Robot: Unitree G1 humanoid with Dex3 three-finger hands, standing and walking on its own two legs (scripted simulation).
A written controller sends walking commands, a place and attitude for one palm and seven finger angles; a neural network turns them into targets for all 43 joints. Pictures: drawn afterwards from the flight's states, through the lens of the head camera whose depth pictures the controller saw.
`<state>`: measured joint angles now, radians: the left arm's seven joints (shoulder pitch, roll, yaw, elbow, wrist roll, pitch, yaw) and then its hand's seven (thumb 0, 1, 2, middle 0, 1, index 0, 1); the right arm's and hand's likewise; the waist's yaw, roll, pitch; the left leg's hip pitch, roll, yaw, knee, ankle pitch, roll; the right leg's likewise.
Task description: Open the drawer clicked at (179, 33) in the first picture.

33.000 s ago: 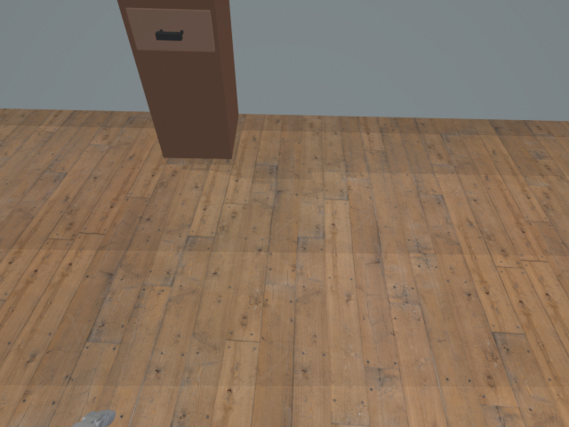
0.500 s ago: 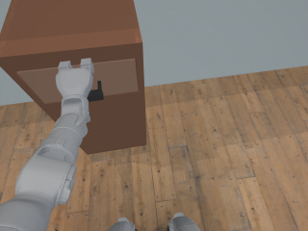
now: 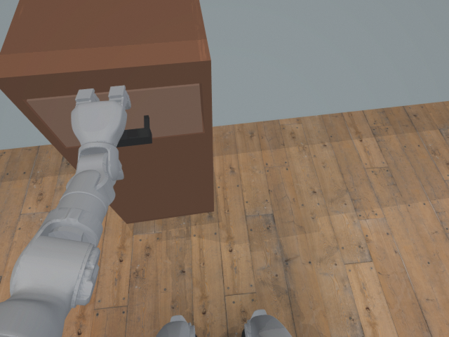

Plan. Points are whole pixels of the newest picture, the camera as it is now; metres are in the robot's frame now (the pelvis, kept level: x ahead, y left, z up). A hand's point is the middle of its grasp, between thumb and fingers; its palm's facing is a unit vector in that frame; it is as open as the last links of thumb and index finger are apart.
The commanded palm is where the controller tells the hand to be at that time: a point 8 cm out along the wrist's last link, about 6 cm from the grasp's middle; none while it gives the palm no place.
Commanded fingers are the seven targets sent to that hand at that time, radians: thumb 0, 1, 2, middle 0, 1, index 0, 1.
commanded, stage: lower the fingers behind the handle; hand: left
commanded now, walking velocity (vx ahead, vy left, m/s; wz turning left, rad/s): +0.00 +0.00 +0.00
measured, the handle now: (127, 129) +0.54 +0.18 -0.03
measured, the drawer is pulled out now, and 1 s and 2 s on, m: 0.00 0.00 0.00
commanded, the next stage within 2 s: close the thumb around the handle in 1.56 s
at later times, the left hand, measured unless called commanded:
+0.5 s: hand (116, 147) +0.49 +0.20 -0.03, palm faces +0.05 +0.05 -1.00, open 13.9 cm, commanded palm +0.47 +0.18 +0.03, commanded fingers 0.00 -0.50 0.30 -0.30 -1.20 -0.30 -1.20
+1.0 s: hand (114, 158) +0.48 +0.21 -0.05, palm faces -0.05 +0.01 -1.00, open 13.9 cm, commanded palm +0.48 +0.17 +0.00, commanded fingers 0.00 -0.50 0.30 -0.30 -1.20 -0.30 -1.20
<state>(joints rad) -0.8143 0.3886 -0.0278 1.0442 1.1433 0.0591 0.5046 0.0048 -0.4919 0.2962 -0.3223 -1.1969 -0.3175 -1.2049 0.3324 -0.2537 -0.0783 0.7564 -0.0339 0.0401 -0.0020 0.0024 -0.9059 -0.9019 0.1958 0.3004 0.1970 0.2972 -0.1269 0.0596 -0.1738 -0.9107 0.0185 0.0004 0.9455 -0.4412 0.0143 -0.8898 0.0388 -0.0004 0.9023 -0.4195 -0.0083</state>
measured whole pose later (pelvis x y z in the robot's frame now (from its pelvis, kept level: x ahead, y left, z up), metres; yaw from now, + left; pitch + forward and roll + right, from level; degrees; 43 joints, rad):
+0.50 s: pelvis -0.01 +0.00 -0.02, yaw -1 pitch +27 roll -2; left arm -0.85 0.39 -0.01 1.11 1.16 0.11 0.56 0.01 -0.49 0.30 -0.32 -1.20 -0.31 -1.20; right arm 0.32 -0.24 -0.07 0.76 -0.05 0.03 0.01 0.00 -0.91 -0.90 0.20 0.30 0.20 0.30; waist -0.14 0.07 -0.18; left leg -1.05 0.02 0.01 1.05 -0.47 0.02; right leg -1.03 0.04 0.01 1.01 -0.45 0.00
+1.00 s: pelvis -0.01 +0.00 -0.03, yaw +1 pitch +28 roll -3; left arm -0.90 0.41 -0.11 1.15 1.11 0.05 0.46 0.00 -0.49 0.30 -0.29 -1.23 -0.31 -1.20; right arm 0.34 -0.24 -0.07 0.78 -0.05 0.01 0.01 0.00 -0.91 -0.90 0.20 0.30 0.20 0.30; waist -0.13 0.05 -0.20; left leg -1.13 0.01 -0.03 1.13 -0.49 0.02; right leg -1.09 0.03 -0.04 1.07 -0.48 -0.01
